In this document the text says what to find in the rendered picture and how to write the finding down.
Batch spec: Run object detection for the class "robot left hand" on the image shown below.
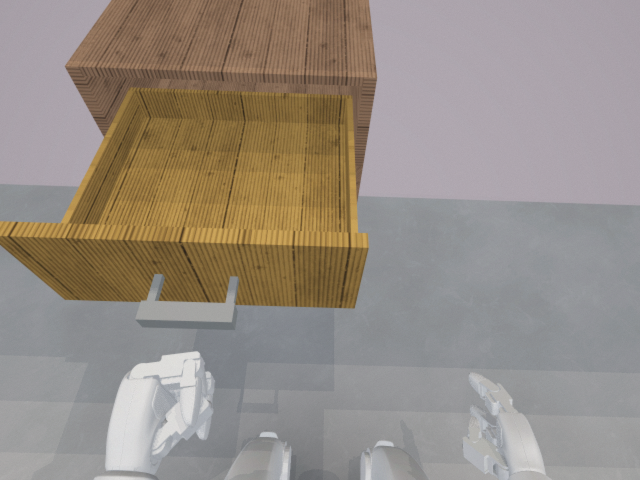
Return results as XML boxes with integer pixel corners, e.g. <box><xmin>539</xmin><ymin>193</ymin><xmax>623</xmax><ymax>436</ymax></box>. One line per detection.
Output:
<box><xmin>105</xmin><ymin>351</ymin><xmax>215</xmax><ymax>475</ymax></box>

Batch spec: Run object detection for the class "drawer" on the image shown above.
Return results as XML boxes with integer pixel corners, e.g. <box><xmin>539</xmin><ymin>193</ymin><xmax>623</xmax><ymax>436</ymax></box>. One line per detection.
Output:
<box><xmin>0</xmin><ymin>87</ymin><xmax>369</xmax><ymax>309</ymax></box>

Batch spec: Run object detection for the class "handle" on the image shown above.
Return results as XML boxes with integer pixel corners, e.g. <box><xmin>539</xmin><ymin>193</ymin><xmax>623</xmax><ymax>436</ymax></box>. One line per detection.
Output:
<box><xmin>135</xmin><ymin>274</ymin><xmax>239</xmax><ymax>330</ymax></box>

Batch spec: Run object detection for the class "robot right hand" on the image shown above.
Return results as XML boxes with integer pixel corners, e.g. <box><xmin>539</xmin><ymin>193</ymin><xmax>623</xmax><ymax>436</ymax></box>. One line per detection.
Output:
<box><xmin>463</xmin><ymin>372</ymin><xmax>546</xmax><ymax>480</ymax></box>

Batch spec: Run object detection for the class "cabinet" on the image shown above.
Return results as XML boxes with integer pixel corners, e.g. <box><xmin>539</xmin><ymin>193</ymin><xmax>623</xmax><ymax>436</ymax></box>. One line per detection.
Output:
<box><xmin>65</xmin><ymin>0</ymin><xmax>377</xmax><ymax>201</ymax></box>

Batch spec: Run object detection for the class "left robot thigh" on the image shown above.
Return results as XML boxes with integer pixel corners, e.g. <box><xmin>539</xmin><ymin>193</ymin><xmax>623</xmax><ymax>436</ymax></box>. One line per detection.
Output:
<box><xmin>224</xmin><ymin>437</ymin><xmax>291</xmax><ymax>480</ymax></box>

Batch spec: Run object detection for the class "right robot shin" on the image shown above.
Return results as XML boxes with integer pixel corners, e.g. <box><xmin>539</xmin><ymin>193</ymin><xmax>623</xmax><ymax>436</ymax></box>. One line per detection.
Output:
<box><xmin>374</xmin><ymin>440</ymin><xmax>394</xmax><ymax>448</ymax></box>

